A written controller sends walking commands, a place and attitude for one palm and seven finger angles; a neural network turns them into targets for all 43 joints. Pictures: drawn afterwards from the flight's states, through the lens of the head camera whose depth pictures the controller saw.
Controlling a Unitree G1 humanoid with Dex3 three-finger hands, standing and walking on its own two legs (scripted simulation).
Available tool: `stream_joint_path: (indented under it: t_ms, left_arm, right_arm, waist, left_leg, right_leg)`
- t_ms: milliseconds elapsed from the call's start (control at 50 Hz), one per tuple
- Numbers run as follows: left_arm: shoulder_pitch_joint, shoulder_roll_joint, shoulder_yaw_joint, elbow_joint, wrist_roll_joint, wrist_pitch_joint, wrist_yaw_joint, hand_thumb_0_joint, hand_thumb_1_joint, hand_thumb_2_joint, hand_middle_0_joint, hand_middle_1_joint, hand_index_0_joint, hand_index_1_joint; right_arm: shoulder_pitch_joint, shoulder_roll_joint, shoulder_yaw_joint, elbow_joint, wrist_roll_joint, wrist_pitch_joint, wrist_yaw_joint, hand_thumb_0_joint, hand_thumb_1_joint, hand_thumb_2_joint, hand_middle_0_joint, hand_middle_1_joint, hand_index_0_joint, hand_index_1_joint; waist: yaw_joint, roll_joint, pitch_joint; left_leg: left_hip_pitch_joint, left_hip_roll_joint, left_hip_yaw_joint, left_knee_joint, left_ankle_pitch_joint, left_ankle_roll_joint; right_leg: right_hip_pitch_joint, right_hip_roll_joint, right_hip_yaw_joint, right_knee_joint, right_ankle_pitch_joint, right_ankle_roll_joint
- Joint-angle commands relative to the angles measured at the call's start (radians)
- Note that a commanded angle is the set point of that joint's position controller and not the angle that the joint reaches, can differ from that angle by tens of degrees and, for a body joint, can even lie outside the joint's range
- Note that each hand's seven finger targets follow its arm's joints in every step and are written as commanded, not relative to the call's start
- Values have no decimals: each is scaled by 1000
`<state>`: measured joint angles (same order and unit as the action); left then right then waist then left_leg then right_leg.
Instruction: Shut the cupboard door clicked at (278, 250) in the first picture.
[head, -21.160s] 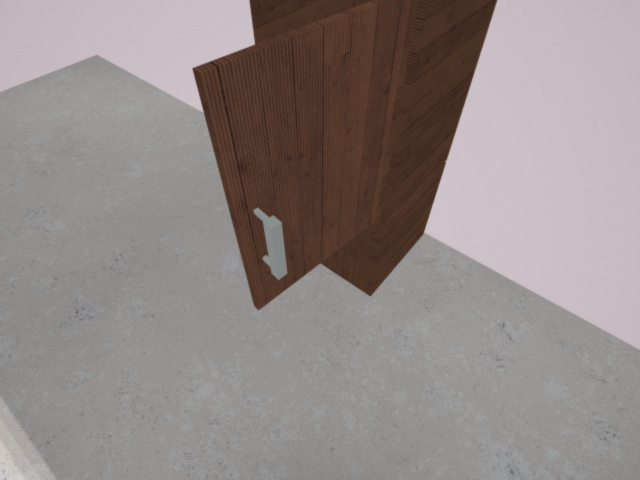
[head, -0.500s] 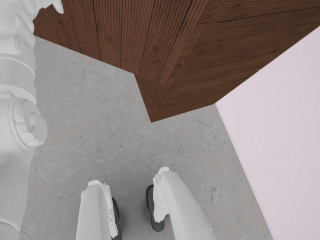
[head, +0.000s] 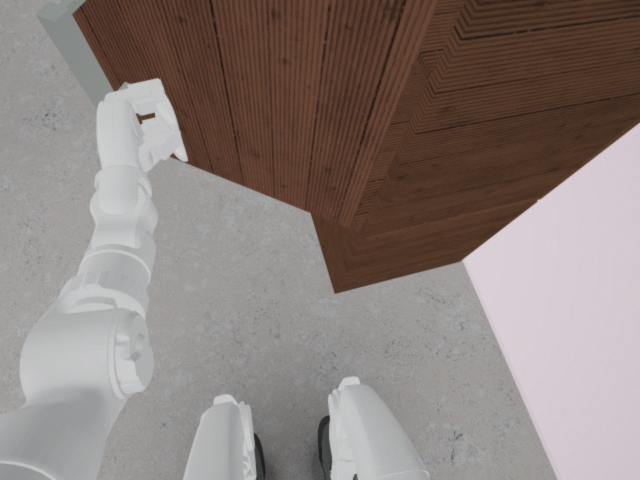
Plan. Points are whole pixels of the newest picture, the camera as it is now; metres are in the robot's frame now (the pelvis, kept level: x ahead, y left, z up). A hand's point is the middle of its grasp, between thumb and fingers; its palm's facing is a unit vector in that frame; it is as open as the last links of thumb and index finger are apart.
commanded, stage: pull the fist back off the door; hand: left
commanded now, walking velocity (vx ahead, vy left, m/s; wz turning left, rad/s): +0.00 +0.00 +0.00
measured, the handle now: (96, 59) +0.66 +0.22 +0.03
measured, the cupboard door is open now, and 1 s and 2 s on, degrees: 53 53 53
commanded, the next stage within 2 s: draw the hand back to the body in 0.26 s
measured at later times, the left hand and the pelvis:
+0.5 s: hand (166, 159) +0.48 +0.13 +0.05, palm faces +0.05 -1.00 -0.03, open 3.1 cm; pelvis -0.01 +0.00 +0.00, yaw +1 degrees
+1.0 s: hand (18, 265) +0.33 +0.19 +0.15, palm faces +0.09 -0.98 -0.16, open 3.1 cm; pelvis +0.02 +0.02 +0.10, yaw +1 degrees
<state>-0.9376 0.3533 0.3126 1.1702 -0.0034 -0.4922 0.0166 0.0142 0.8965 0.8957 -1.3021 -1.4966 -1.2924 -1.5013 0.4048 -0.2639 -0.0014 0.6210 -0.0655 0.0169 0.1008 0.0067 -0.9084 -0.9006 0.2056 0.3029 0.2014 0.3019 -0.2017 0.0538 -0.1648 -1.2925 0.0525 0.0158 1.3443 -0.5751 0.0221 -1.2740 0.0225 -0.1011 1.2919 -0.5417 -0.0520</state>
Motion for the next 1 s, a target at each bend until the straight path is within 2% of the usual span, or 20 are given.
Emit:
stream_joint_path:
  t_ms: [0, 20, 40, 80, 160, 240, 300, 360, 420, 440, 520, 600, 680, 720, 780, 860, 880, 900, 920, 980]
  left_arm:
    - [-339, 54, -45, -261, -48, -92, -23, 0, 900, 900, -1300, -1500, -1300, -1500]
    - [-381, 46, -56, -331, -56, -113, -21, 0, 900, 900, -1300, -1500, -1300, -1500]
    - [-377, 77, -28, -360, -59, -131, -12, 0, 900, 900, -1300, -1500, -1300, -1500]
    - [-392, 49, -63, -424, -54, -166, -1, 0, 900, 900, -1300, -1500, -1300, -1500]
    - [-356, 48, -81, -373, -19, -189, 26, 0, 900, 900, -1300, -1500, -1300, -1500]
    - [-372, 78, -66, -249, -6, -152, 34, 0, 900, 900, -1300, -1500, -1300, -1500]
    - [-337, 83, -54, -194, -22, -121, 19, 0, 900, 900, -1300, -1500, -1300, -1500]
    - [-300, 69, -45, -191, -42, -120, -2, 0, 900, 900, -1300, -1500, -1300, -1500]
    - [-167, 124, 6, -392, -75, -136, -30, 0, 900, 900, -1300, -1500, -1300, -1500]
    - [-104, 123, -2, -440, -84, -125, -38, 0, 900, 900, -1300, -1500, -1300, -1500]
    - [38, 59, -65, -632, -118, -51, -53, 0, 900, 900, -1300, -1500, -1300, -1500]
    - [136, 14, -103, -755, -152, -9, -42, 0, 900, 900, -1300, -1500, -1300, -1500]
    - [267, -20, -149, -791, -156, -16, -55, 0, 900, 900, -1300, -1500, -1300, -1500]
    - [354, -14, -162, -809, -149, -8, -75, 0, 900, 900, -1300, -1500, -1300, -1500]
    - [482, -16, -171, -852, -164, 29, -110, 0, 900, 900, -1273, -1470, -1273, -1470]
    - [587, 19, -133, -1001, -214, 78, -139, 0, 900, 900, -1163, -1350, -1163, -1350]
    - [597, 86, -180, -1098, -104, 131, -58, 0, 900, 900, -1135, -1320, -1135, -1320]
    - [626, 44, -197, -1154, -100, 174, -15, 0, 900, 900, -1107, -1290, -1107, -1290]
    - [647, 58, -188, -1202, -101, 200, 9, 0, 900, 900, -1080, -1260, -1080, -1260]
    - [700, 85, -171, -1274, -75, 267, 68, 0, 900, 900, -997, -1170, -997, -1170]
  right_arm:
    - [145, -151, -71, -43, 19, 6, -14, 0, -900, -900, 200, 300, 200, 300]
    - [137, -148, -75, -44, 19, 3, -20, 0, -900, -900, 200, 300, 200, 300]
    - [128, -150, -78, -39, 20, 2, -24, 0, -900, -900, 200, 300, 200, 300]
    - [102, -142, -80, -35, 20, -3, -30, 0, -900, -900, 200, 300, 200, 300]
    - [73, -143, -79, -15, 18, -2, -40, 0, -900, -900, 200, 300, 200, 300]
    - [45, -145, -66, -10, 22, 4, -56, 0, -900, -900, 200, 300, 200, 300]
    - [29, -145, -58, -26, 26, 6, -58, 0, -900, -900, 200, 300, 200, 300]
    - [31, -145, -58, -39, 25, 5, -57, 0, -900, -900, 200, 300, 200, 300]
    - [24, -148, -64, -95, 36, 7, -54, 0, -900, -900, 200, 300, 200, 300]
    - [16, -142, -63, -107, 47, 11, -53, 0, -900, -900, 200, 300, 200, 300]
    - [13, -130, -63, -142, 78, 16, -65, 0, -900, -900, 200, 300, 200, 300]
    - [-8, -123, -62, -149, 94, 4, -96, 0, -900, -900, 200, 300, 200, 300]
    - [-42, -119, -52, -138, 97, -23, -113, 0, -900, -900, 200, 300, 200, 300]
    - [-59, -121, -49, -150, 102, -29, -115, 0, -900, -900, 200, 300, 200, 300]
    - [-98, -116, -43, -173, 110, -33, -113, 0, -900, -900, 200, 300, 200, 300]
    - [-161, -108, -32, -221, 123, -47, -123, 0, -900, -900, 200, 300, 200, 300]
    - [-210, -83, -43, -243, 123, -12, -145, 0, -900, -900, 200, 300, 200, 300]
    - [-223, -72, -36, -265, 122, -2, -160, 0, -900, -900, 200, 300, 200, 300]
    - [-229, -76, -32, -273, 122, -5, -171, 0, -900, -900, 200, 300, 200, 300]
    - [-255, -75, -19, -259, 119, -7, -195, 0, -900, -900, 200, 300, 200, 300]
  waist:
    - [-14, 38, -523]
    - [-18, 59, -557]
    - [-1, 70, -593]
    - [0, 96, -632]
    - [-7, 67, -559]
    - [-27, 6, -488]
    - [-10, 0, -478]
    - [7, 13, -538]
    - [95, 71, -717]
    - [112, 77, -720]
    - [108, -30, -616]
    - [100, -134, -430]
    - [114, -93, -293]
    - [128, -37, -244]
    - [158, 18, -212]
    - [189, 7, -200]
    - [208, -15, -259]
    - [191, -16, -197]
    - [192, -32, -173]
    - [193, 6, -112]
  left_leg:
    - [318, -50, -47, -117, 374, 9]
    - [348, -51, -45, -112, 389, 12]
    - [369, -52, -46, -113, 399, 8]
    - [405, -54, -48, -108, 408, 7]
    - [387, -52, -50, -109, 367, 7]
    - [273, -59, -40, -104, 272, 15]
    - [238, -62, -36, -113, 247, 12]
    - [294, -58, -45, -113, 320, 8]
    - [445, -58, -39, -164, 440, -1]
    - [478, -56, -36, -192, 455, -5]
    - [519, -53, -25, -285, 422, 5]
    - [521, -55, -10, -378, 316, 16]
    - [605, -52, -12, -447, 288, 14]
    - [654, -51, -14, -484, 295, 10]
    - [723, -48, -16, -536, 324, 5]
    - [773, -48, -17, -591, 360, 4]
    - [850, -46, -12, -646, 373, 1]
    - [865, -42, -9, -670, 367, 4]
    - [862, -43, -20, -683, 366, 5]
    - [944, -30, -30, -738, 401, 6]
  right_leg:
    - [382, 9, 104, -168, 431, 32]
    - [385, 6, 109, -162, 453, 34]
    - [402, 5, 110, -160, 461, 34]
    - [396, 2, 113, -154, 465, 35]
    - [361, 0, 111, -156, 416, 38]
    - [369, -5, 129, -174, 346, 43]
    - [388, -4, 131, -179, 319, 38]
    - [383, -1, 116, -154, 382, 35]
    - [511, 1, 117, -157, 490, 27]
    - [545, 1, 115, -179, 507, 27]
    - [647, 6, 108, -278, 497, 38]
    - [698, 3, 108, -396, 399, 51]
    - [673, 2, 90, -452, 340, 43]
    - [674, 1, 81, -472, 330, 34]
    - [702, 0, 70, -500, 346, 28]
    - [801, -3, 64, -533, 377, 26]
    - [872, -26, 114, -585, 360, 22]
    - [878, -28, 106, -615, 359, 26]
    - [890, -28, 103, -629, 354, 27]
    - [922, -28, 90, -674, 386, 24]
